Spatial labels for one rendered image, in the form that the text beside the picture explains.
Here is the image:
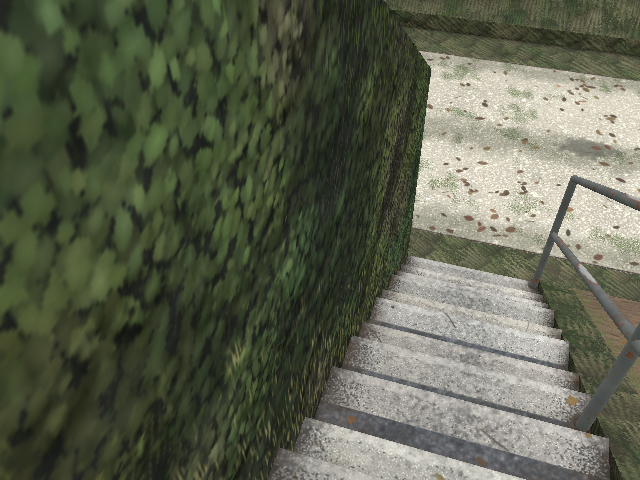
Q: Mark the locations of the stairs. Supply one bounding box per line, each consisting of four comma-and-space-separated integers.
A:
267, 255, 610, 480

